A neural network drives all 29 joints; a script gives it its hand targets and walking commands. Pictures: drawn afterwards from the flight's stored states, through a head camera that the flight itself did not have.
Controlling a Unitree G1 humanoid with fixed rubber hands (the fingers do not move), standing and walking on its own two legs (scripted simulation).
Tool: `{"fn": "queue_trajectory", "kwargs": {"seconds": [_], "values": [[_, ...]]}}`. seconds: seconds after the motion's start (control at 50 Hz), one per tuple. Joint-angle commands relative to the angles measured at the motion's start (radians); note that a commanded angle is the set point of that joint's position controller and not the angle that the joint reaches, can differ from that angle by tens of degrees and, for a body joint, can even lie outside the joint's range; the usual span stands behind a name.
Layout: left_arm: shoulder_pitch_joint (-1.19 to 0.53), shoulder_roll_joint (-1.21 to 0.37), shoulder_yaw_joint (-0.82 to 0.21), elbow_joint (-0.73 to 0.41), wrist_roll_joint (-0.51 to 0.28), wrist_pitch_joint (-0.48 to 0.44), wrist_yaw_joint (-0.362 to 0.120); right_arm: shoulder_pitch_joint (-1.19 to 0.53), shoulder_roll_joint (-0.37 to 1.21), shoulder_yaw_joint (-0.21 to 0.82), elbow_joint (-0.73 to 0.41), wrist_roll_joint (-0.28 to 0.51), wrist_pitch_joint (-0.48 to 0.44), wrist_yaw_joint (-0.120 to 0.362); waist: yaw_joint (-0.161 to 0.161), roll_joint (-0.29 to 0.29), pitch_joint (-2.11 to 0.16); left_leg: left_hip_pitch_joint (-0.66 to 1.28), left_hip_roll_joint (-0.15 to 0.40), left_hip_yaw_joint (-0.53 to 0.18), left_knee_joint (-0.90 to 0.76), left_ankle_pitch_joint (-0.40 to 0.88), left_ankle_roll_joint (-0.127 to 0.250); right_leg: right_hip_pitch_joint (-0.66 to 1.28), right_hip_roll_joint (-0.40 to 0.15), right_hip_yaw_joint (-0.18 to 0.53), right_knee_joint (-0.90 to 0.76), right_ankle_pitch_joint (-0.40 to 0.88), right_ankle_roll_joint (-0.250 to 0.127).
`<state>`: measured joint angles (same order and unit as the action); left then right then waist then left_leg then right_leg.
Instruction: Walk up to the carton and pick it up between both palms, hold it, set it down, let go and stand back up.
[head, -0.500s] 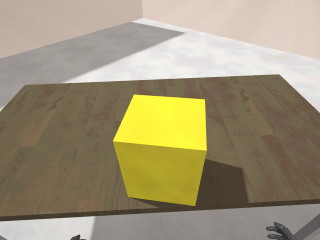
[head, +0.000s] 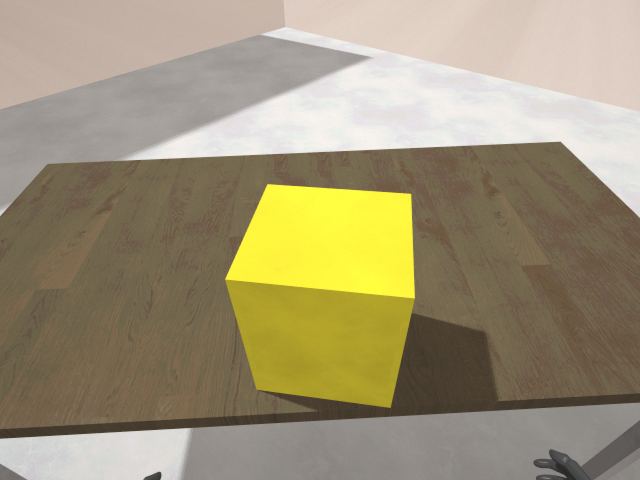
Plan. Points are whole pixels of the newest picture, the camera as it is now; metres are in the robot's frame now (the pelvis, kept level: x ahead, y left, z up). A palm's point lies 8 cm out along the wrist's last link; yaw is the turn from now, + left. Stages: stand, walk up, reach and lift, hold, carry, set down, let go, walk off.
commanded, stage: stand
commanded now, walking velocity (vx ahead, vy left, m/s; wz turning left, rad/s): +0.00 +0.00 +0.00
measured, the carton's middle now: (329, 297) +0.40 +0.04 +0.02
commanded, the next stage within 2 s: none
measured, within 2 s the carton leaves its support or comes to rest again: neither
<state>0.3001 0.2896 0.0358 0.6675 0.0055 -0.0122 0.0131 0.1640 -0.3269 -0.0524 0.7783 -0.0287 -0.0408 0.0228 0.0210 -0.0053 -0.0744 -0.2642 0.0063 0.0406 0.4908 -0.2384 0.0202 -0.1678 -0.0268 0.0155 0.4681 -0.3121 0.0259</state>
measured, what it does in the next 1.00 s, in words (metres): stands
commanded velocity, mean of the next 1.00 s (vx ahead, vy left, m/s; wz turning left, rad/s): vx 0.00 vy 0.00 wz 0.00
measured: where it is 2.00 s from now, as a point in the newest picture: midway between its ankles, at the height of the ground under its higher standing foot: outside the picture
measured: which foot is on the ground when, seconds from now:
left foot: down 0.00-1.00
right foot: down 0.00-1.00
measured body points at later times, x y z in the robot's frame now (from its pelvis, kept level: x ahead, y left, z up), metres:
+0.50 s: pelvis +0.00 +0.00 +0.00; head -0.02 +0.00 +0.45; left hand +0.12 +0.28 -0.10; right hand +0.15 -0.29 -0.09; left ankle +0.01 +0.11 -0.74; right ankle -0.04 -0.14 -0.74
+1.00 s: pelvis -0.02 +0.00 +0.00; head -0.04 +0.01 +0.45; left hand +0.09 +0.28 -0.11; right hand +0.13 -0.28 -0.09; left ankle +0.01 +0.11 -0.74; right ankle -0.04 -0.14 -0.74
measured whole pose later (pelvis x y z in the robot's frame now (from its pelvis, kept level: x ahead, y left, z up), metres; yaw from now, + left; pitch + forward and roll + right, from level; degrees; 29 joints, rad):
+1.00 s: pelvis -0.02 +0.00 +0.00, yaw +0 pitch -1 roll +0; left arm 0.24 0.29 0.01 0.78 0.01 -0.01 0.01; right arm 0.16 -0.33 -0.05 0.83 -0.03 -0.04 0.01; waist 0.02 -0.01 -0.04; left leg -0.26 0.01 0.04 0.49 -0.22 0.02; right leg -0.16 -0.03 0.02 0.47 -0.29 0.03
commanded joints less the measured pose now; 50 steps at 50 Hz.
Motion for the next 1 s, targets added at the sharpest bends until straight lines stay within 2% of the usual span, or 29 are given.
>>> {"fn": "queue_trajectory", "kwargs": {"seconds": [0.0,0.08,0.14,0.18,0.2,0.24,0.26,0.3,0.32,0.34,0.4,0.42,0.46,0.48,0.5,0.54,0.56,0.58,0.66,0.68,0.7,0.72,0.82,0.84,0.86,0.92,0.94,0.96,0.98], "values": [[-0.063,0.257,0.046,0.0,0.033,-0.045,-0.008,-0.01,-0.219,-0.033,-0.023,0.015,-0.028,-0.013,-0.03,0.094,0.009,0.133,0.116,-0.102,-0.081,0.371,0.029,-0.02,-0.1,0.073,-0.07,0.31,-0.079],[-0.085,0.274,0.065,0.011,0.031,-0.038,-0.008,-0.028,-0.201,-0.025,-0.028,0.014,-0.025,-0.016,-0.028,0.033,0.015,0.107,0.121,-0.106,-0.089,0.297,0.021,-0.005,-0.086,0.045,-0.06,0.274,-0.061],[-0.039,0.239,0.04,0.035,0.021,-0.047,-0.014,-0.069,-0.215,-0.027,-0.02,0.011,-0.029,-0.028,0.004,0.061,-0.036,0.149,0.126,-0.12,-0.092,0.337,0.027,0.022,-0.096,0.059,-0.08,0.291,-0.067],[-0.084,0.245,0.049,0.023,0.031,-0.052,-0.01,-0.031,-0.216,-0.045,-0.012,0.014,-0.026,-0.03,-0.024,0.089,0.029,0.151,0.131,-0.109,-0.087,0.37,0.021,-0.027,-0.09,0.055,-0.078,0.328,-0.061],[-0.079,0.236,0.051,0.019,0.027,-0.049,-0.011,-0.063,-0.222,-0.039,-0.004,0.016,-0.022,-0.03,-0.014,0.003,0.03,0.126,0.137,-0.136,-0.093,0.338,0.028,-0.016,-0.084,0.037,-0.071,0.295,-0.052],[-0.116,0.241,0.049,0.01,0.026,-0.045,-0.012,-0.044,-0.237,-0.052,-0.026,0.012,-0.021,-0.034,-0.042,0.09,0.011,0.149,0.121,-0.081,-0.068,0.38,0.018,-0.01,-0.094,0.061,-0.069,0.353,-0.069],[-0.107,0.253,0.053,0.017,0.021,-0.046,-0.002,-0.028,-0.216,-0.042,-0.011,0.018,-0.023,-0.032,-0.042,0.048,-0.012,0.151,0.125,-0.101,-0.075,0.361,0.022,0.004,-0.104,0.052,-0.074,0.353,-0.066],[-0.099,0.268,0.048,0.015,0.029,-0.046,-0.009,-0.034,-0.213,-0.031,-0.013,0.013,-0.024,-0.024,-0.04,0.113,0.02,0.124,0.113,-0.094,-0.075,0.337,0.018,-0.001,-0.097,0.066,-0.066,0.323,-0.067],[-0.119,0.284,0.062,0.02,0.029,-0.038,-0.009,-0.053,-0.182,-0.023,-0.023,0.016,-0.019,-0.026,-0.049,0.014,0.002,0.155,0.125,-0.095,-0.075,0.259,0.024,-0.041,-0.091,0.062,-0.068,0.252,-0.064],[-0.08,0.233,0.045,0.03,0.016,-0.04,-0.012,-0.043,-0.207,-0.03,-0.007,0.003,-0.014,-0.025,-0.013,0.028,-0.001,0.128,0.128,-0.119,-0.083,0.256,0.035,0.009,-0.088,0.054,-0.087,0.233,-0.063],[-0.108,0.244,0.038,0.039,0.027,-0.05,-0.004,-0.046,-0.212,-0.029,0.002,0.007,-0.019,-0.031,-0.03,0.095,-0.011,0.151,0.123,-0.099,-0.094,0.289,0.017,0.008,-0.109,0.055,-0.075,0.261,-0.07],[-0.107,0.249,0.045,0.022,0.018,-0.046,-0.005,-0.024,-0.202,-0.024,-0.011,0.012,-0.031,-0.028,-0.04,0.026,0.009,0.136,0.123,-0.117,-0.101,0.268,0.022,0.017,-0.108,0.071,-0.09,0.278,-0.076],[-0.085,0.241,0.037,0.047,0.014,-0.039,-0.001,-0.045,-0.224,-0.038,0.004,0.016,-0.028,-0.027,-0.01,0.045,-0.004,0.123,0.118,-0.122,-0.106,0.302,0.018,0.047,-0.111,0.073,-0.102,0.291,-0.072],[-0.108,0.233,0.035,0.046,0.017,-0.039,-0.008,-0.053,-0.207,-0.031,-0.016,0.024,-0.02,-0.028,-0.035,0.109,0.019,0.125,0.112,-0.085,-0.079,0.361,0.011,0.012,-0.106,0.063,-0.075,0.375,-0.067],[-0.122,0.232,0.037,0.046,0.022,-0.042,-0.007,-0.039,-0.209,-0.036,-0.001,0.014,-0.026,-0.023,-0.024,0.007,0.011,0.141,0.127,-0.1,-0.079,0.41,0.013,0.032,-0.103,0.041,-0.053,0.405,-0.068],[-0.087,0.239,0.041,0.065,0.019,-0.047,-0.003,-0.025,-0.196,-0.034,0.02,0.015,-0.022,-0.034,-0.02,0.066,-0.012,0.192,0.126,-0.107,-0.08,0.495,0.022,0.014,-0.098,0.043,-0.045,0.423,-0.064],[-0.089,0.238,0.03,0.061,0.016,-0.045,-0.009,-0.031,-0.217,-0.026,0.001,0.025,-0.027,-0.032,-0.02,0.08,-0.022,0.17,0.127,-0.097,-0.058,0.44,0.021,0.033,-0.104,0.055,-0.075,0.364,-0.058],[-0.105,0.22,0.033,0.069,0.015,-0.044,-0.006,-0.053,-0.22,-0.029,0.01,0.007,-0.028,-0.03,-0.018,-0.005,-0.014,0.144,0.133,-0.118,-0.08,0.398,0.009,0.04,-0.105,0.033,-0.064,0.338,-0.067],[-0.095,0.255,0.04,0.055,0.013,-0.039,-0.011,-0.01,-0.218,-0.029,0.011,0.028,-0.03,-0.032,-0.023,0.113,0.009,0.144,0.124,-0.085,-0.081,0.345,0.008,0.013,-0.106,0.059,-0.083,0.338,-0.062],[-0.09,0.25,0.042,0.071,0.017,-0.037,-0.009,-0.019,-0.222,-0.032,0.045,0.011,-0.023,-0.032,-0.009,0.091,0.046,0.137,0.124,-0.099,-0.101,0.339,0.019,-0.018,-0.1,0.07,-0.09,0.315,-0.063],[-0.093,0.254,0.039,0.081,0.028,-0.029,-0.003,-0.048,-0.204,-0.032,0.004,0.01,-0.026,-0.027,-0.038,-0.007,-0.017,0.178,0.132,-0.1,-0.102,0.311,0.025,0.025,-0.088,0.023,-0.076,0.314,-0.052],[-0.126,0.238,0.041,0.068,0.02,-0.034,-0.01,0.001,-0.204,-0.031,0.003,0.015,-0.028,-0.029,-0.045,0.089,-0.029,0.167,0.123,-0.096,-0.073,0.392,0.029,0.019,-0.101,0.054,-0.065,0.327,-0.06],[-0.117,0.231,0.035,0.087,0.017,-0.041,-0.012,-0.044,-0.214,-0.036,0.005,0.018,-0.025,-0.035,-0.031,0.035,-0.026,0.169,0.123,-0.093,-0.082,0.37,0.008,0.018,-0.103,0.043,-0.075,0.305,-0.069],[-0.133,0.194,0.016,0.081,0.017,-0.043,-0.014,-0.027,-0.228,-0.033,0.034,0.011,-0.019,-0.034,-0.013,0.094,0.011,0.138,0.127,-0.095,-0.095,0.341,0.013,0.021,-0.103,0.064,-0.105,0.3,-0.052],[-0.124,0.248,0.027,0.095,0.014,-0.041,-0.011,-0.048,-0.22,-0.034,0.03,0.017,-0.022,-0.029,-0.04,0.054,0.014,0.152,0.126,-0.11,-0.133,0.284,0.015,0.004,-0.095,0.051,-0.089,0.265,-0.052],[-0.118,0.241,0.025,0.113,0.017,-0.033,-0.007,-0.034,-0.228,-0.032,0.04,0.019,-0.022,-0.041,-0.027,0.095,0.04,0.149,0.134,-0.119,-0.133,0.247,0.021,-0.026,-0.086,0.055,-0.124,0.201,-0.053],[-0.109,0.238,0.017,0.127,0.013,-0.037,-0.008,-0.062,-0.225,-0.029,0.034,0.008,-0.027,-0.033,-0.019,0.088,0.045,0.119,0.139,-0.138,-0.131,0.255,0.021,-0.001,-0.104,0.054,-0.121,0.21,-0.061],[-0.095,0.253,0.027,0.141,0.024,-0.05,-0.007,-0.023,-0.196,-0.028,0.038,0.015,-0.015,-0.03,-0.03,0.001,0.064,0.11,0.127,-0.126,-0.111,0.287,0.017,-0.026,-0.095,0.05,-0.086,0.238,-0.067],[-0.101,0.245,0.018,0.125,0.024,-0.039,-0.009,-0.042,-0.232,-0.035,0.048,0.013,-0.023,-0.032,-0.022,0.026,0.041,0.123,0.14,-0.133,-0.118,0.219,0.031,-0.001,-0.105,0.059,-0.127,0.225,-0.068]]}}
